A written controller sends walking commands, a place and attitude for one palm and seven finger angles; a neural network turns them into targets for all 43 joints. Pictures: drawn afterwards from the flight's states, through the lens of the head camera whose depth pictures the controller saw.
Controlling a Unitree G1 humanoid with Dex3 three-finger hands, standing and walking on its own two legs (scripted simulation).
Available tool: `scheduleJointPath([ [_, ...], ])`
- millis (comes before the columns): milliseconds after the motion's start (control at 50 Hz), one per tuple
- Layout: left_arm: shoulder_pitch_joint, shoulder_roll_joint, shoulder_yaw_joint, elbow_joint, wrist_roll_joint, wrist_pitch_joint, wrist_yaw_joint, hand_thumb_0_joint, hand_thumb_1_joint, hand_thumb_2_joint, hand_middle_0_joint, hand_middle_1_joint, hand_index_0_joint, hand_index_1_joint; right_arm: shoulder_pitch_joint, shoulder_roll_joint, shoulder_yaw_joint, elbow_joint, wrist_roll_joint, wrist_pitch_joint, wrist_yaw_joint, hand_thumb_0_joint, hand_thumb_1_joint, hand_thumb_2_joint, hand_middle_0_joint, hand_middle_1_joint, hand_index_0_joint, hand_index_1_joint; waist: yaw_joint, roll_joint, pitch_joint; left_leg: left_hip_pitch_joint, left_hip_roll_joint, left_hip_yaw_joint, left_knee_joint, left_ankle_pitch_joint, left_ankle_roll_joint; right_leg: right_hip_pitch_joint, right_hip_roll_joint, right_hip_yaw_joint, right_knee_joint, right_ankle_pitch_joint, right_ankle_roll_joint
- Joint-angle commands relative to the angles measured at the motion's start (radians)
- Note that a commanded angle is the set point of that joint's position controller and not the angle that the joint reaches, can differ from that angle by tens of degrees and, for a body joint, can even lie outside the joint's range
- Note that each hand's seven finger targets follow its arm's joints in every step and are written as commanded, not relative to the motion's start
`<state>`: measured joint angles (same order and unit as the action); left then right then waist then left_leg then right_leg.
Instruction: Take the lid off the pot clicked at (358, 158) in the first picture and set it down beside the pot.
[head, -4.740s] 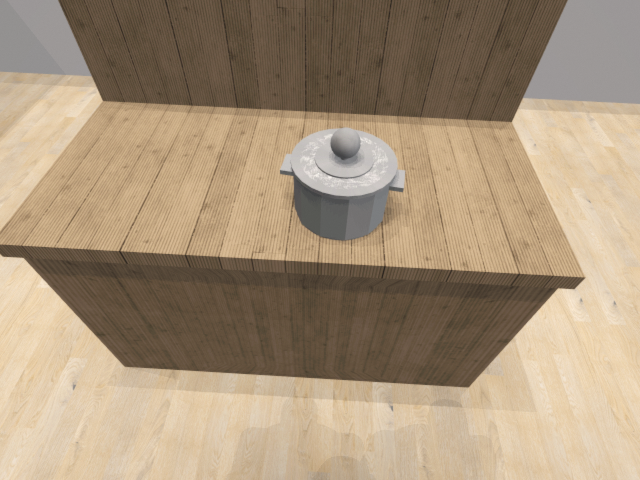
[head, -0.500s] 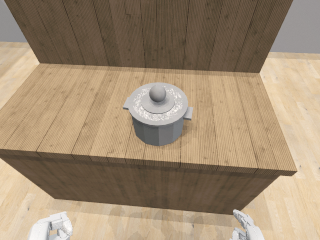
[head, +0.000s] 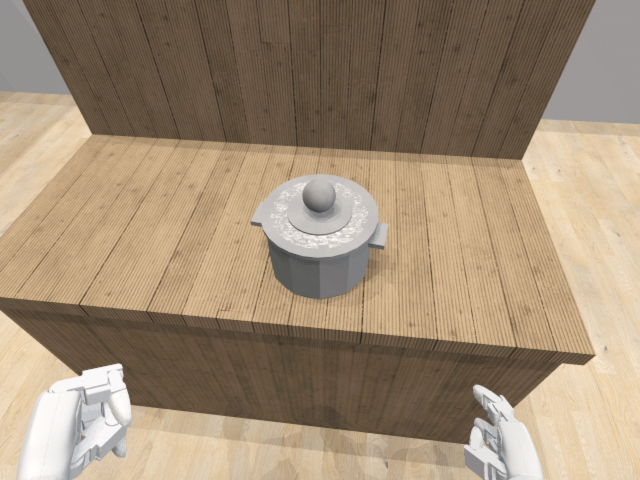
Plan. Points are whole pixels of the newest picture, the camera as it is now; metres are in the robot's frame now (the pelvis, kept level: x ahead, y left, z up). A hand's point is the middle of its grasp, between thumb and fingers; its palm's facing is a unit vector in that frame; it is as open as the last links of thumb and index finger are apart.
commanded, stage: raise the hand higher, near the body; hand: left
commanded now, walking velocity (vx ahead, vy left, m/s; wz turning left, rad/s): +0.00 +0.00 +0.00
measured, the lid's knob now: (319, 195) +0.52 +0.07 +0.05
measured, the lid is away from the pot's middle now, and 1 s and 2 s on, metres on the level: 0.00 0.00 0.00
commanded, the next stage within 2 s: reach forward and open the fingers in 0.16 s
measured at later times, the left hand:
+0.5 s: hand (89, 396) +0.17 +0.26 +0.09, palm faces -0.06 -0.13 -0.99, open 2.9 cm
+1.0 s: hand (104, 364) +0.19 +0.24 +0.11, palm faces -0.21 -0.01 -0.98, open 7.3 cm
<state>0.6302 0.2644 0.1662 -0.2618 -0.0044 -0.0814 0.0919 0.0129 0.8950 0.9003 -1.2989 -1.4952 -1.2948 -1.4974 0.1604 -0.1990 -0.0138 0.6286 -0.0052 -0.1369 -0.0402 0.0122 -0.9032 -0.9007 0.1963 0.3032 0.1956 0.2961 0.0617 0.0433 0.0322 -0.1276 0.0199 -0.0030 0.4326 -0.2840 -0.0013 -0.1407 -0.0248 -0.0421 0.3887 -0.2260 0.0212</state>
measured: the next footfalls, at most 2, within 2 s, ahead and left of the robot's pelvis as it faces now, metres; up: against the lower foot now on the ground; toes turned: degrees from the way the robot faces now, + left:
none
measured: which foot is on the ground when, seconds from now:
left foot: down 0.00-1.00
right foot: down 0.00-1.00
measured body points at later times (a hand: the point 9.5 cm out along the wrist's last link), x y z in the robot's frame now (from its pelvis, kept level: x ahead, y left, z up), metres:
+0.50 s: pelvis -0.02 +0.00 -0.01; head +0.00 -0.04 +0.44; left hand +0.16 +0.26 +0.14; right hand +0.18 -0.23 -0.11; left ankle -0.03 +0.12 -0.74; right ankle -0.01 -0.13 -0.74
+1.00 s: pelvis -0.05 +0.00 +0.00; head -0.04 -0.04 +0.45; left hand +0.20 +0.24 +0.16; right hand +0.16 -0.22 -0.10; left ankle -0.03 +0.12 -0.74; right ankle -0.01 -0.13 -0.74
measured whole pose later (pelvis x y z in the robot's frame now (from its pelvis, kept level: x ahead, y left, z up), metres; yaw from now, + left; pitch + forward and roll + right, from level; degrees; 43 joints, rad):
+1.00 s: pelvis -0.05 +0.00 +0.00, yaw +0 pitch -3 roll +0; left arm 0.13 0.67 0.06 -0.26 0.76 -0.06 -0.29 0.00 0.04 1.20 -0.94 -0.49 -0.94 -0.49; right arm 0.12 -0.27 0.02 0.59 0.02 0.05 -0.03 0.01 -0.90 -0.90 0.20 0.30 0.20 0.30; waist 0.08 0.10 0.07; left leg -0.17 0.00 0.00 0.41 -0.19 0.01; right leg -0.19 -0.04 -0.03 0.39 -0.15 0.02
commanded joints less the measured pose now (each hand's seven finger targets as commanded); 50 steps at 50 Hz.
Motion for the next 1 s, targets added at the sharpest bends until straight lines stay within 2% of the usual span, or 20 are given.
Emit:
scheduleJointPath([
  [0,0.008,0.139,0.115,-0.187,-0.011,-0.07,0.013,0.0,0.9,0.9,-1.3,-1.5,-1.3,-1.5,-0.09,-0.105,-0.04,-0.137,-0.003,-0.041,-0.007,0.0,-0.9,-0.9,0.2,0.3,0.2,0.3,-0.009,-0.05,-0.06,0.029,-0.02,0.031,-0.05,0.333,0.035,0.011,0.039,-0.039,-0.052,0.209,-0.021],
  [40,0.004,0.151,0.138,-0.178,-0.015,-0.075,0.008,0.0,0.9,0.9,-1.3,-1.5,-1.3,-1.5,-0.104,-0.104,-0.042,-0.141,0.001,-0.033,-0.007,0.0,-0.9,-0.9,0.2,0.3,0.2,0.3,-0.008,-0.059,-0.033,0.021,-0.02,0.036,-0.05,0.287,0.033,-0.002,0.042,-0.029,-0.067,0.178,-0.02],
  [140,-0.07,0.196,0.154,-0.36,-0.016,-0.099,0.018,0.0,0.9,0.9,-1.3,-1.5,-1.3,-1.5,-0.104,-0.111,-0.027,-0.159,-0.003,-0.062,-0.01,0.0,-0.9,-0.9,0.2,0.3,0.2,0.3,-0.001,0.057,-0.127,0.06,-0.021,0.031,-0.047,0.3,0.031,0.036,0.036,-0.02,-0.06,0.182,-0.019],
  [180,-0.041,0.177,0.158,-0.317,-0.017,-0.1,0.02,0.0,0.9,0.9,-1.3,-1.5,-1.3,-1.5,-0.104,-0.103,-0.029,-0.145,-0.005,-0.061,-0.013,0.0,-0.9,-0.9,0.2,0.3,0.2,0.3,0.0,-0.023,-0.092,0.044,-0.018,0.03,-0.052,0.292,0.033,0.029,0.037,-0.027,-0.067,0.176,-0.02],
  [240,-0.022,0.171,0.171,-0.292,-0.021,-0.103,0.012,0.0,0.9,0.9,-1.3,-1.5,-1.3,-1.5,-0.115,-0.105,-0.033,-0.146,0.0,-0.053,-0.008,0.0,-0.9,-0.9,0.2,0.3,0.2,0.3,0.003,-0.032,-0.062,0.035,-0.017,0.035,-0.054,0.271,0.031,0.017,0.04,-0.017,-0.075,0.164,-0.02],
  [260,-0.096,0.406,0.098,-0.352,0.42,-0.023,0.036,0.0,0.884,0.879,-1.273,-1.491,-1.273,-1.491,-0.101,-0.196,-0.009,-0.162,-0.022,0.005,0.006,0.0,-0.9,-0.9,0.2,0.3,0.2,0.3,-0.014,0.045,-0.057,-0.092,-0.035,0.046,-0.024,0.309,0.035,-0.064,0.05,0.004,0.033,0.184,-0.023],
  [280,-0.097,0.319,0.092,-0.417,0.428,0.021,0.049,0.0,0.864,0.869,-1.248,-1.479,-1.248,-1.479,-0.112,-0.152,-0.02,-0.206,-0.01,0.04,0.018,0.0,-0.9,-0.9,0.2,0.3,0.2,0.3,0.01,0.105,-0.088,-0.102,-0.028,0.05,-0.022,0.348,0.032,-0.042,0.042,-0.031,0.055,0.173,-0.039],
  [300,-0.117,0.316,0.076,-0.445,0.436,0.038,0.052,0.0,0.839,0.869,-1.225,-1.462,-1.225,-1.462,-0.108,-0.157,-0.018,-0.211,-0.01,0.056,0.026,0.0,-0.9,-0.9,0.2,0.3,0.2,0.3,0.002,0.108,-0.102,-0.103,-0.027,0.048,-0.013,0.379,0.03,-0.042,0.044,-0.035,0.063,0.174,-0.043],
  [340,0.006,0.397,0.107,-0.416,0.612,0.113,0.054,0.0,0.779,0.887,-1.188,-1.411,-1.188,-1.411,-0.138,-0.167,-0.025,-0.231,0.001,0.099,0.043,0.0,-0.9,-0.9,0.2,0.3,0.2,0.3,0.039,0.133,-0.155,-0.105,-0.017,0.042,0.009,0.362,0.025,-0.036,0.064,0.007,0.073,0.146,-0.054],
  [360,-0.003,0.45,0.131,-0.431,0.66,0.14,0.048,0.0,0.747,0.902,-1.176,-1.374,-1.176,-1.374,-0.126,-0.183,-0.025,-0.237,-0.001,0.13,0.05,0.0,-0.9,-0.9,0.2,0.3,0.2,0.3,0.041,0.098,-0.213,-0.105,-0.013,0.042,0.019,0.365,0.027,-0.014,0.057,0.006,0.083,0.151,-0.054],
  [440,-0.109,0.52,0.12,-0.363,0.794,0.194,-0.031,0.0,0.607,0.984,-1.168,-1.145,-1.168,-1.145,-0.206,-0.183,-0.018,-0.257,0.022,0.193,0.044,0.0,-0.9,-0.9,0.2,0.3,0.2,0.3,0.027,-0.007,-0.179,-0.12,-0.025,0.027,0.017,0.263,0.036,-0.04,0.057,0.039,0.053,0.115,-0.044],
  [540,-0.197,0.543,0.06,-0.298,0.762,0.179,-0.196,0.0,0.437,1.084,-1.11,-0.968,-1.11,-0.968,-0.216,-0.19,-0.025,-0.249,0.038,0.174,0.022,0.0,-0.9,-0.9,0.2,0.3,0.2,0.3,0.002,-0.019,-0.196,-0.071,-0.042,0.012,0.007,0.283,0.057,-0.038,0.042,0.021,0.019,0.176,-0.01],
  [620,-0.391,0.69,0.137,-0.305,0.727,0.111,-0.293,0.0,0.311,1.139,-1.06,-0.826,-1.06,-0.826,-0.183,-0.2,-0.012,-0.236,0.024,0.156,-0.015,0.0,-0.9,-0.9,0.2,0.3,0.2,0.3,0.003,-0.034,-0.22,-0.018,-0.06,0.014,-0.005,0.301,0.067,-0.022,0.029,-0.003,-0.007,0.201,0.008],
  [640,-0.415,0.704,0.151,-0.339,0.74,0.096,-0.302,0.0,0.282,1.148,-1.047,-0.79,-1.047,-0.79,-0.211,-0.188,-0.004,-0.255,0.026,0.139,-0.015,0.0,-0.9,-0.9,0.2,0.3,0.2,0.3,0.007,0.0,-0.222,0.0,-0.055,0.013,-0.005,0.316,0.067,-0.023,0.038,0.008,-0.016,0.208,0.004],
  [700,-0.411,0.663,0.155,-0.191,0.722,0.05,-0.317,0.0,0.197,1.164,-1.006,-0.684,-1.006,-0.684,-0.15,-0.173,-0.007,-0.225,0.029,0.148,-0.016,0.0,-0.9,-0.9,0.2,0.3,0.2,0.3,0.009,-0.036,-0.134,-0.005,-0.056,0.016,-0.023,0.31,0.062,-0.022,0.032,-0.02,-0.03,0.183,-0.004],
  [720,-0.429,0.695,0.191,-0.148,0.726,0.043,-0.326,0.0,0.17,1.168,-0.992,-0.649,-0.992,-0.649,-0.142,-0.184,-0.007,-0.209,0.024,0.16,-0.012,0.0,-0.9,-0.9,0.2,0.3,0.2,0.3,0.018,-0.055,-0.125,-0.004,-0.061,0.02,-0.035,0.301,0.059,-0.043,0.038,-0.023,-0.046,0.167,-0.005],
  [800,-0.501,0.568,0.065,-0.16,0.697,0.042,-0.341,0.0,0.056,1.194,-0.938,-0.507,-0.938,-0.507,-0.164,-0.177,-0.016,-0.233,0.037,0.159,0.015,0.0,-0.9,-0.9,0.2,0.3,0.2,0.3,0.005,0.011,-0.117,0.007,-0.06,0.02,-0.064,0.244,0.051,-0.033,0.04,-0.023,-0.058,0.102,-0.01],
  [860,-0.618,0.596,0.043,-0.217,0.714,0.038,-0.344,0.0,-0.033,1.222,-0.899,-0.4,-0.899,-0.4,-0.175,-0.176,-0.013,-0.233,0.034,0.141,0.015,0.0,-0.9,-0.9,0.2,0.3,0.2,0.3,-0.001,0.043,-0.182,0.041,-0.062,0.018,-0.073,0.214,0.055,-0.009,0.044,-0.012,-0.067,0.059,-0.012],
  [940,-0.767,0.763,0.165,-0.182,0.795,0.033,-0.328,0.0,-0.152,1.262,-0.847,-0.258,-0.847,-0.258,-0.204,-0.177,-0.001,-0.208,0.023,0.13,0.007,0.0,-0.9,-0.9,0.2,0.3,0.2,0.3,0.02,0.069,-0.218,0.035,-0.056,-0.004,-0.095,0.203,0.054,0.005,0.059,0.004,-0.071,0.03,-0.029],
  [980,-0.809,0.715,0.132,-0.076,0.785,0.041,-0.326,0.0,-0.212,1.282,-0.821,-0.187,-0.821,-0.187,-0.183,-0.175,-0.003,-0.188,0.031,0.147,0.008,0.0,-0.9,-0.9,0.2,0.3,0.2,0.3,0.014,0.047,-0.174,0.015,-0.054,0.003,-0.113,0.183,0.05,0.001,0.05,-0.01,-0.073,0.007,-0.032],
])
